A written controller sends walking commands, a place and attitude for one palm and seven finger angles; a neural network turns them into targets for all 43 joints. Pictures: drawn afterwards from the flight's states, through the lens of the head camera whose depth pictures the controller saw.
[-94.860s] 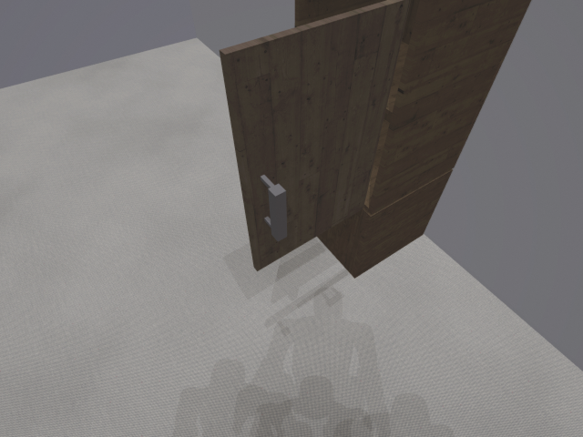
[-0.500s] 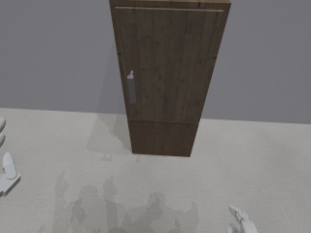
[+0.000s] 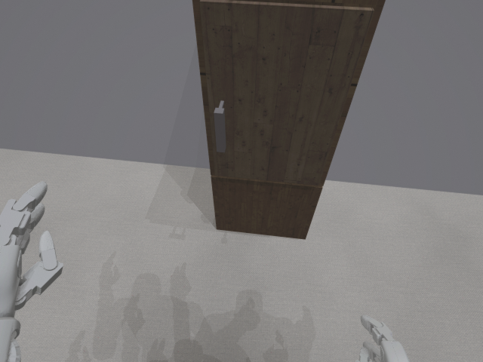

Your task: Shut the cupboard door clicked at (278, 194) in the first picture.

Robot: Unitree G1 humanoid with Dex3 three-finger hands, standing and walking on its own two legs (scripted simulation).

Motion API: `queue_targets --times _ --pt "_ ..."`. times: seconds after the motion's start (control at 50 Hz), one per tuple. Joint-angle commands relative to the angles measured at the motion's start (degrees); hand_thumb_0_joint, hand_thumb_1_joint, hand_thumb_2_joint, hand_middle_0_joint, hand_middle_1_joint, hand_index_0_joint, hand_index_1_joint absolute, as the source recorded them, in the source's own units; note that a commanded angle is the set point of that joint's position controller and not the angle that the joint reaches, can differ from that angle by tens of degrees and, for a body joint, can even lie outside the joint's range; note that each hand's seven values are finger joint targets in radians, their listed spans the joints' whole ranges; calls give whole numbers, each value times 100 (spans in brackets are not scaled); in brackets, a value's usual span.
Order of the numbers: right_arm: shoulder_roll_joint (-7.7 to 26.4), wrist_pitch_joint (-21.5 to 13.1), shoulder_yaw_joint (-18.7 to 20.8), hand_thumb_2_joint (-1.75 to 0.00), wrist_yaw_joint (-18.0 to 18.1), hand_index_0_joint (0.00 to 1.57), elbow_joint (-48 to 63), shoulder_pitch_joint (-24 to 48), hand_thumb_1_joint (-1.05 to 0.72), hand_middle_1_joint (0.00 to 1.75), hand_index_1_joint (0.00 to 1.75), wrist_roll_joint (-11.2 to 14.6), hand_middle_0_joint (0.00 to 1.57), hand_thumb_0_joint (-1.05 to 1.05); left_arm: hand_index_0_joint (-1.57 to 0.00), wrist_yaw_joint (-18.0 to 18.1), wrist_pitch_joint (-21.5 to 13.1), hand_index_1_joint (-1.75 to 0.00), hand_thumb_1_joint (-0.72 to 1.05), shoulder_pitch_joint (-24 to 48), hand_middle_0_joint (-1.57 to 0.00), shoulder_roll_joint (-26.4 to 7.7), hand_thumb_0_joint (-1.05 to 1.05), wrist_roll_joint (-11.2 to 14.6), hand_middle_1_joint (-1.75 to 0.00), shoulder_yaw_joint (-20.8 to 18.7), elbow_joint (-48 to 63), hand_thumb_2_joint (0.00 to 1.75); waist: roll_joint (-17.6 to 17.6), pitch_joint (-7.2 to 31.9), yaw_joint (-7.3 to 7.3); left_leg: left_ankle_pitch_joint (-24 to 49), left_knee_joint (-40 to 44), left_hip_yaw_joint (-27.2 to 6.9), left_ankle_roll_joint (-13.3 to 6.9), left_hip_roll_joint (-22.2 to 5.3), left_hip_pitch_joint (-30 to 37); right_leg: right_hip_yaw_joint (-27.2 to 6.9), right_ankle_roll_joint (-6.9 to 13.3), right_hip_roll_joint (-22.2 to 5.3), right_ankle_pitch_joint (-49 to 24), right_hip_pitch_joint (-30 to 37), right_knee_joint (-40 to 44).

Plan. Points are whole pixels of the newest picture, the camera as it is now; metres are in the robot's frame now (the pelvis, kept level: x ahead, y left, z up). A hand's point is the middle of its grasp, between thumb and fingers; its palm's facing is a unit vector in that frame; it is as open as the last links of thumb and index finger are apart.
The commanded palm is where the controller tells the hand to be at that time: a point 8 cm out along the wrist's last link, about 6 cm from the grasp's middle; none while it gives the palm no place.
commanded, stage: let the arm hang, fingers relaxed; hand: left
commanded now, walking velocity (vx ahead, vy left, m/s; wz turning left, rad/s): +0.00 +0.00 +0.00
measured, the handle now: (221, 126) +0.77 +0.12 -0.08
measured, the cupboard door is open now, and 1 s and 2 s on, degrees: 0 0 0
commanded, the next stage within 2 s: look to check the result in 1.06 s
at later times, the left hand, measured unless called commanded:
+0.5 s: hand out of the picture -0.06 +0.18 -0.17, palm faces +0.08 -0.98 -0.19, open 7.2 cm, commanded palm none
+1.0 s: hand out of the picture -0.01 +0.15 -0.18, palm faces +0.06 -0.99 -0.13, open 7.3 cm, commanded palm none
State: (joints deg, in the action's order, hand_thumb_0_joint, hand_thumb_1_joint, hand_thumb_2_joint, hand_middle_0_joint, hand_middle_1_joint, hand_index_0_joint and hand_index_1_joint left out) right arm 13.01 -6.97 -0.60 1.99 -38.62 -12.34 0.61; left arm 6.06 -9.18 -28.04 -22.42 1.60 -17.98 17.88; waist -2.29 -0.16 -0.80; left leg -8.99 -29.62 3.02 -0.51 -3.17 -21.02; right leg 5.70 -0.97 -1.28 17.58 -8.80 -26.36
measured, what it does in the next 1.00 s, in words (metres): stands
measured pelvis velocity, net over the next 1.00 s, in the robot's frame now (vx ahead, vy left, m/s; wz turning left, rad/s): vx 0.00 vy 0.00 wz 0.01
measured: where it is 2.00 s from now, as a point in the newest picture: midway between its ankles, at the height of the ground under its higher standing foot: outside the picture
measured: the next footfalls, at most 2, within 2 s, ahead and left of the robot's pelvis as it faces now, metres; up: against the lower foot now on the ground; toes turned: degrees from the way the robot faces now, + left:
none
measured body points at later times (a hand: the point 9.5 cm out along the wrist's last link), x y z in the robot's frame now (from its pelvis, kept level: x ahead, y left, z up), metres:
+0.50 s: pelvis +0.00 +0.00 +0.00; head +0.02 +0.01 +0.45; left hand -0.07 +0.23 -0.16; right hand +0.02 -0.24 -0.15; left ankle +0.07 +0.11 -0.74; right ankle -0.04 -0.13 -0.74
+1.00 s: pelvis +0.00 +0.00 +0.00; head +0.00 +0.01 +0.45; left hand -0.02 +0.20 -0.16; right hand -0.01 -0.21 -0.16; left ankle +0.07 +0.11 -0.74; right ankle -0.04 -0.13 -0.74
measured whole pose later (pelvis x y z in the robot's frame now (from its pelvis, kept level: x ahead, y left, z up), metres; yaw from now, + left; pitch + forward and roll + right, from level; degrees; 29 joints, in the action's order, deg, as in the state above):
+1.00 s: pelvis +0.00 +0.00 +0.00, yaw +1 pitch -3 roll -1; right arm 7.0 1.0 -0.1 1.9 -64.7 -17.3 -0.8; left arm 1.2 0.2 -18.3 -6.6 -0.4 -0.8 -64.5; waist 0.3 -2.0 0.7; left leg -8.3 -26.4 3.0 -0.7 -1.4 -15.6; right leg 6.1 -1.2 -2.9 18.4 -4.1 -25.4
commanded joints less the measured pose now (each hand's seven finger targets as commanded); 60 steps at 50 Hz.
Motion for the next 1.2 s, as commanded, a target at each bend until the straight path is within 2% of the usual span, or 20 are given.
queue_targets --times 0.0,0.02,0.04,0.08,0.1,0.14,0.16,0.18,0.22,0.3,0.38,0.42,0.44,0.5,0.6,0.74,0.9,0.96,1.08,1.18 --pt "1307 161 425 -90 -233 20 -46 369 -90 30 30 -84 20 0 -20 -609 956 -30 90 417 -20 22 0 -270 -30 1181 -2750 90 -201 496 96 1080 -139 -563 -214 -526 300 -239 250 -382 -455 -654 -413" --pt "1320 237 389 -90 -225 20 -82 358 -90 30 30 -126 20 0 -20 -626 916 -30 90 559 -20 -60 0 -324 -30 1198 -3092 90 191 453 70 1163 -56 -738 -271 -527 186 -280 275 -284 -388 -540 -491" --pt "1312 300 342 -90 -214 20 -89 399 -90 30 30 -134 20 0 -20 -629 897 -30 90 597 -20 -113 0 -314 -30 1225 -3382 90 542 443 26 1102 -62 -800 -301 -478 99 -323 294 -326 -503 -361 -363" --pt "1208 410 286 -90 -210 20 -210 422 -90 30 30 -161 20 0 -20 -619 871 -30 90 836 -20 -213 0 -331 -30 1274 -4069 90 1283 454 64 1037 -328 -697 -215 -251 227 -535 433 -616 -861 -441 -130" --pt "1101 470 264 -90 -207 20 -296 383 -90 30 30 -179 20 0 -20 -606 883 -30 90 949 -20 -183 0 -326 -30 1305 -4419 90 1500 443 91 1089 -455 -586 -172 -142 355 -588 505 -759 -1124 -532 -80" --pt "865 597 191 -90 -194 20 -490 250 -90 30 30 -218 20 0 -20 -551 952 -30 90 1040 -20 -52 0 -288 -30 1415 -5006 90 1214 427 121 1223 -508 -447 -106 -50 519 -564 561 -872 -1349 -525 -109" --pt "815 648 176 -90 -186 20 -597 229 -90 30 30 -239 20 0 -20 -527 974 -30 90 1071 -20 7 0 -277 -30 1460 -5288 90 904 411 137 1286 -423 -434 -88 -57 635 -534 521 -829 -1264 -529 -122" --pt "800 681 158 -90 -182 20 -692 210 -90 30 30 -235 20 0 -20 -517 996 -30 90 1084 -20 35 0 -264 -30 1492 -5536 90 442 336 141 1281 -300 -475 -92 -93 696 -493 461 -765 -976 -545 -93" --pt "821 716 160 -90 -168 20 -866 206 -90 30 30 -217 20 0 -20 -505 1002 -30 90 957 -20 41 0 -254 -30 1512 -6029 90 -184 248 89 1136 -22 -653 -131 -179 661 -468 352 -596 -498 -416 36" --pt "588 773 178 -90 -100 20 -1245 87 -90 30 30 -208 20 0 -20 -507 1010 -30 90 741 -20 326 0 -238 -30 1499 -6874 90 -878 -73 62 -50 399 -745 -123 -144 455 -463 396 -532 146 -325 412" --pt "513 799 202 -90 -42 20 -1556 -205 -90 30 30 -176 20 0 -20 -524 1002 -30 90 582 -20 493 0 -237 -30 1561 -7449 90 -639 -181 89 -476 681 -850 -141 -198 531 -384 396 -466 212 -268 603" --pt "552 802 222 -90 -29 20 -1673 -308 -90 30 30 -158 20 0 -20 -523 983 -30 90 507 -20 496 0 -243 -30 1575 -7659 90 -267 -300 91 -474 728 -852 -143 -205 621 -348 395 -452 216 -330 691" --pt "495 791 224 -90 -24 20 -1752 -363 -90 30 30 -159 20 0 -20 -520 975 -30 90 462 -20 559 0 -242 -30 1587 -7757 90 -120 -208 98 -402 733 -830 -158 -220 728 -360 393 -480 182 -325 713" --pt "409 793 224 -90 -14 20 -1938 -510 -90 30 30 -147 20 0 -20 -498 950 -30 90 404 -20 665 0 -237 -30 1620 -7985 90 332 -298 133 -263 698 -729 -149 -203 918 -349 377 -513 201 -468 811" --pt "271 795 206 -90 -15 20 -2189 -610 -90 30 30 -147 20 0 -20 -460 947 -30 90 322 -20 784 0 -234 -30 1648 -8194 90 543 -579 142 -259 783 -630 -140 -206 942 -335 345 -514 342 -636 863" --pt "91 797 168 -90 -21 20 -2371 -658 -90 30 30 -157 20 0 -20 -434 960 -30 90 224 -20 847 0 -228 -30 1650 -8311 90 373 -828 99 -339 877 -548 -124 -148 803 -346 335 -527 412 -650 886" --pt "-23 736 157 -90 10 20 -2428 -757 -90 30 30 -169 20 0 -20 -417 941 -30 90 253 -20 945 0 -218 -30 1607 -8287 90 84 -615 71 39 863 -538 -126 -141 772 -323 323 -503 -30 -297 779" --pt "-52 733 159 -90 19 20 -2430 -777 -90 30 30 -170 20 0 -20 -412 950 -30 90 292 -20 982 0 -222 -30 1594 -8272 90 30 -705 77 6 888 -549 -122 -143 724 -309 322 -486 -41 -296 780" --pt "-58 725 174 -90 34 20 -2415 -835 -90 30 30 -171 20 0 -20 -409 949 -30 90 291 -20 1042 0 -225 -30 1576 -8280 90 70 -648 87 36 887 -550 -128 -148 804 -295 314 -474 -109 -266 761" --pt "-62 740 185 -90 34 20 -2414 -817 -90 30 30 -165 20 0 -20 -405 946 -30 90 288 -20 1062 0 -230 -30 1572 -8279 90 239 -694 100 67 829 -524 -130 -153 863 -284 313 -482 -91 -332 794"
